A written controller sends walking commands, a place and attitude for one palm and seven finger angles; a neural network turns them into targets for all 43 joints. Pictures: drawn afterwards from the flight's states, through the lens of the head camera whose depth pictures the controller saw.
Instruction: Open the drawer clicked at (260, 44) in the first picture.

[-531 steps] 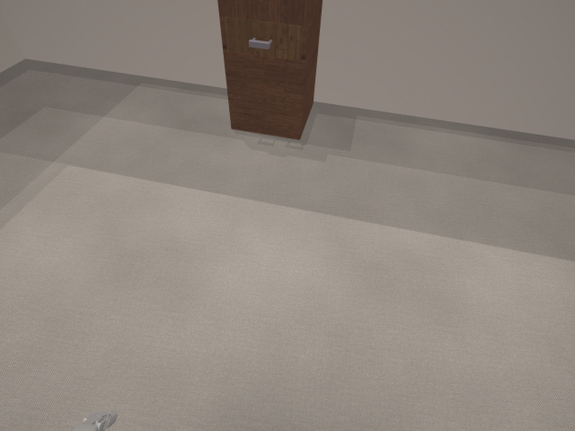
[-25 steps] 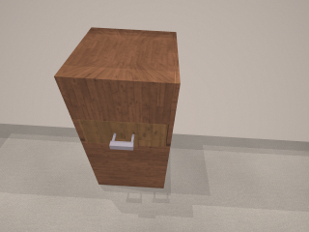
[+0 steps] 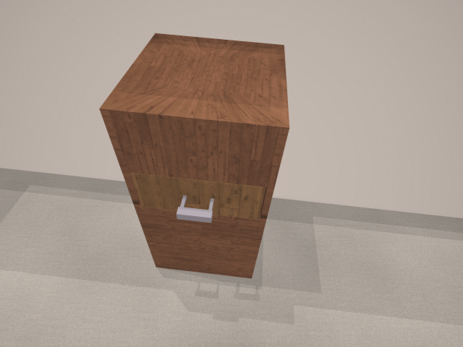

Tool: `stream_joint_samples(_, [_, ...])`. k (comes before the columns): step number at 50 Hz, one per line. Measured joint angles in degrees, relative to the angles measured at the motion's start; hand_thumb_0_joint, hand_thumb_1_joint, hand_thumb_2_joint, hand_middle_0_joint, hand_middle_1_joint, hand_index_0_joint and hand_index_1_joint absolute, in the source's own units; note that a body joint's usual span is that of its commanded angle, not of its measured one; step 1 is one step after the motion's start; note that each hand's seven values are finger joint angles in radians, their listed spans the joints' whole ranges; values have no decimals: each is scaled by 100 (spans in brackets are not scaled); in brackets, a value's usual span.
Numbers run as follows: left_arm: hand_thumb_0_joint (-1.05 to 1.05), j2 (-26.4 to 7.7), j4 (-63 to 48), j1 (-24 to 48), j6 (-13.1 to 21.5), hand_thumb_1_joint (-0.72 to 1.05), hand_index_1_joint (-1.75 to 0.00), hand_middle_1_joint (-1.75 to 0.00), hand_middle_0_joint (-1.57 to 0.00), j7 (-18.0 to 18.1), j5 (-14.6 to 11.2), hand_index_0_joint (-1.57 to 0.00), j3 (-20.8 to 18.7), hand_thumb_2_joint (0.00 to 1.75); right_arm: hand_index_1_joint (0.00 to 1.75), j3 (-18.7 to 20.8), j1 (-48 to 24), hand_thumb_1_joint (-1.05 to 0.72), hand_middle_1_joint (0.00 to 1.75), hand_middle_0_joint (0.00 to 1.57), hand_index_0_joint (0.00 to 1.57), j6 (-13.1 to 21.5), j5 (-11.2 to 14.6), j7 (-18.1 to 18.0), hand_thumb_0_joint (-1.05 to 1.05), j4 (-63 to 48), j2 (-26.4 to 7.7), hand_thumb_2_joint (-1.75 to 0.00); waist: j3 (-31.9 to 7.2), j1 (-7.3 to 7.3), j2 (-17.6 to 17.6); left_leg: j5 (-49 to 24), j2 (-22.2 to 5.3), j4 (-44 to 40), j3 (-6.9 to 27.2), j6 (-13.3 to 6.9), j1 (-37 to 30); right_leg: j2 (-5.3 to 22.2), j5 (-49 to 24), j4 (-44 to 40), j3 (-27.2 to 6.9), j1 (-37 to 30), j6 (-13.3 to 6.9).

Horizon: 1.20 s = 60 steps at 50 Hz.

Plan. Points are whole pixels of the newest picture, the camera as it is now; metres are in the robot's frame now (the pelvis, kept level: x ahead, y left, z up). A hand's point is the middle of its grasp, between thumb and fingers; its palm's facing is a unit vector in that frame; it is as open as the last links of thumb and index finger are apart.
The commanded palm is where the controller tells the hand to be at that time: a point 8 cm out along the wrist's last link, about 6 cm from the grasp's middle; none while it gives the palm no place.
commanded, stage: look again from close up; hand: left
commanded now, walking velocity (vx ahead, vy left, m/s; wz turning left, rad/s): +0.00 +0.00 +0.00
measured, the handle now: (196, 207) +0.53 +0.14 -0.21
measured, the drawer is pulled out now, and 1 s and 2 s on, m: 0.00 0.00 0.00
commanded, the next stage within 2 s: raise the hand with hooked fingers in 0.42 s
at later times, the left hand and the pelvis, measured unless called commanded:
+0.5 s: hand out of the picture +0.03 +0.13 -0.18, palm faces -0.01 -0.99 -0.14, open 7.4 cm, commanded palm none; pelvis +0.04 -0.02 +0.00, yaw -1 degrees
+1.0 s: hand (159, 326) +0.18 +0.14 -0.09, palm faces -0.18 -0.24 -0.95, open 8.9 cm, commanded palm +0.20 +0.17 -0.01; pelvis +0.05 -0.08 -0.03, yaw +0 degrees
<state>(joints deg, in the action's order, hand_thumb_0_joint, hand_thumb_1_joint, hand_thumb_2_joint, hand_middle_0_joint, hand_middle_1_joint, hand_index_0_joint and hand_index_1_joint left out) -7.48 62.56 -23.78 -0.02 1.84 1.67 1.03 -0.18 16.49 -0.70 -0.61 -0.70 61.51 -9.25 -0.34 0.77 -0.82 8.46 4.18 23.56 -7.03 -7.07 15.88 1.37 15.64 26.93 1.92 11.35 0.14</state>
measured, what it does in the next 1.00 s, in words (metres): shifts its weight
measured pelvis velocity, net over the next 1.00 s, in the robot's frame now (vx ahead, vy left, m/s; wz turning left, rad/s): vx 0.05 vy -0.08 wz -0.01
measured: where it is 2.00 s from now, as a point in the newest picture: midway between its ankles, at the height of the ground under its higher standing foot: outside the picture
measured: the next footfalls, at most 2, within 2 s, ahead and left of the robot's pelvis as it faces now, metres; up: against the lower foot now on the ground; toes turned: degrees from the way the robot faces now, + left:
none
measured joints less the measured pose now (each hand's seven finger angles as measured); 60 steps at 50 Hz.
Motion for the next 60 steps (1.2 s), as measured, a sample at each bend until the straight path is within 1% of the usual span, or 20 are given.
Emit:
stream_joint_samples(8, [1, 37, 166, 30, 58, 91, -30, -30, -20, 22, -10, -20, 33, 90, 30, -7, -67, -92, 30, 20, 20, 75, 8, -33, 1, 91, 5, -90, -24, -19, -24, 52, -6, -78, -15, 25, -112, -10, 21, -108, -29, -114, 63])
stream_joint_samples(27, [1, 1, 111, 558, 113, 91, -30, -30, -20, 92, -29, -20, 43, 90, 30, -127, 116, -91, 30, 20, 19, 167, 8, -77, 1, 297, 172, -90, 27, -144, -44, 391, -105, 114, 20, 164, -244, -110, 247, -186, -18, -371, -31])
stream_joint_samples(28, [3, -88, -791, 282, -357, 93, -30, -30, -20, 179, 187, -20, 152, 90, 30, -146, 248, -92, 30, 20, 20, 178, 68, -91, 1, 11, 139, -90, 38, -145, -38, 439, -116, 203, 22, 176, -180, -117, 278, -106, -17, -306, -45])
stream_joint_samples(29, [4, -242, -1884, -62, -634, 94, -30, -30, -21, 300, 381, -21, 211, 90, 30, -169, 411, -92, 30, 21, 20, 436, 125, -148, 2, -259, 92, -90, 46, -102, -61, 459, -98, 207, -17, 197, -175, -93, 339, 158, -47, -164, -95])
stream_joint_samples(31, [6, -563, -3519, -469, -544, 95, -31, -31, -21, 683, 524, -21, 246, 89, 30, -121, 592, -93, 30, 21, 20, 1071, 221, -275, 2, -534, -19, -90, -67, -65, -62, 415, -3, 99, -63, 246, -174, -33, 543, 893, -110, 238, -142])
stream_joint_samples(32, [6, -694, -4137, -505, -589, 94, -31, -31, -21, 875, 602, -21, 287, 89, 30, -75, 622, -93, 30, 21, 20, 1249, 262, -306, 3, -695, -93, -90, -127, -99, -15, 388, 53, 82, -36, 247, -151, -16, 605, 1120, -109, 402, -141])
stream_joint_samples(33, [6, -805, -4675, -460, -631, 93, -32, -32, -21, 1027, 789, -21, 336, 88, 30, -33, 612, -92, 30, 21, 20, 1381, 270, -313, 2, -867, -182, -90, -177, -143, 50, 388, 101, 142, 8, 238, -85, -17, 621, 1189, -106, 539, -149])
stream_joint_samples(35, [5, -990, -5437, -188, -577, 90, -33, -34, -21, 1301, 1440, -21, 415, 87, 30, 20, 451, -92, 30, 21, 20, 1498, 210, -290, 2, -1239, -372, -90, -243, -255, 139, 508, 195, 512, 59, 209, 188, -39, 527, 1002, -138, 784, -215])
stream_joint_samples(36, [5, -1010, -5606, 25, -523, 88, -34, -35, -21, 1415, 1862, -21, 447, 87, 30, 51, 321, -92, 30, 21, 20, 1466, 159, -257, 2, -1424, -485, -90, -278, -302, 230, 614, 194, 769, 85, 197, 355, -51, 455, 1121, -129, 910, -262])
stream_joint_samples(38, [4, -907, -5757, 321, -440, 83, -37, -37, -21, 1604, 2734, -21, 492, 85, 30, 115, -7, -91, 30, 21, 20, 1205, 16, -155, 2, -1776, -699, -90, -420, -325, 486, 820, 63, 1160, 96, 208, 614, -172, 522, 1342, -105, 1108, -302])
stream_joint_samples(39, [3, -848, -5800, 345, -360, 81, -38, -38, -21, 1701, 3166, -21, 500, 85, 30, 140, -184, -91, 30, 21, 20, 1026, -27, -102, 2, -1951, -751, -90, -531, -311, 557, 895, -10, 1281, 56, 232, 727, -242, 561, 1413, -143, 1220, -319])
stream_joint_samples(41, [3, -750, -5779, 259, -134, 77, -40, -40, -21, 1822, 3923, -21, 512, 83, 30, 200, -517, -91, 30, 20, 20, 621, -46, 4, 2, -2284, -736, -90, -717, -226, 545, 1009, -132, 1444, -66, 295, 911, -361, 624, 1556, -260, 1446, -368])
stream_joint_samples(44, [1, -717, -5677, -29, 224, 69, -44, -44, -21, 1826, 4773, -21, 571, 80, 30, 226, -857, -91, 30, 20, 19, 92, -37, 150, 2, -2737, -620, -90, -819, -12, 222, 1107, -239, 1600, -167, 388, 1130, -468, 710, 1772, -352, 1736, -468])
stream_joint_samples(47, [1, -866, -5664, -423, 508, 62, -49, -49, -22, 1935, 5402, -23, 537, 77, 30, 215, -1064, -91, 30, 20, 19, -254, -117, 240, 1, -3122, -585, -90, -736, 252, -148, 1191, -320, 1787, -103, 505, 1349, -541, 796, 1930, -276, 1934, -599])
stream_joint_samples(50, [1, -1173, -5840, -813, 648, 53, -53, -53, -24, 2198, 5798, -24, 374, 74, 30, 233, -1224, -90, 30, 20, 19, -455, -234, 229, 1, -3358, -638, -90, -719, 503, -249, 1308, -392, 2042, 54, 595, 1578, -602, 889, 2046, -113, 2068, -714])
stream_joint_samples(52, [1, -1412, -6020, -900, 679, 48, -56, -56, -25, 2379, 5877, -25, 221, 72, 30, 243, -1340, -90, 30, 20, 19, -527, -304, 185, 1, -3384, -684, -90, -782, 609, -164, 1413, -409, 2260, 194, 637, 1734, -614, 990, 2156, 31, 2139, -764])
stream_joint_samples(54, [1, -1570, -6123, -755, 734, 43, -59, -60, -26, 2519, 5852, -26, 30, 70, 30, 240, -1463, -90, 30, 20, 19, -536, -347, 142, 1, -3343, -705, -90, -856, 666, -4, 1520, -406, 2487, 336, 658, 1886, -609, 1101, 2286, 176, 2205, -793])
stream_joint_samples(56, [1, -1636, -6151, -397, 793, 38, -62, -63, -27, 2581, 5743, -27, -148, 68, 30, 204, -1581, -90, 30, 20, 19, -504, -361, 113, 1, -3274, -672, -90, -879, 680, 143, 1606, -374, 2679, 474, 656, 2012, -595, 1197, 2418, 285, 2272, -811])
stream_joint_samples(58, [1, -1633, -6094, 67, 818, 33, -65, -66, -27, 2555, 5638, -27, -260, 66, 30, 125, -1669, -90, 30, 20, 19, -463, -351, 112, 1, -3186, -572, -90, -854, 685, 207, 1618, -301, 2771, 630, 662, 2101, -599, 1238, 2504, 308, 2348, -830])
stream_joint_samples(60, [1, -1593, -5984, 503, 723, 29, -68, -69, -27, 2401, 5546, -27, -258, 64, 30, 14, -1694, -90, 30, 20, 19, -455, -304, 145, 1, -3084, -425, -90, -826, 657, 190, 1597, -235, 2721, 744, 678, 2133, -619, 1217, 2509, 255, 2417, -844])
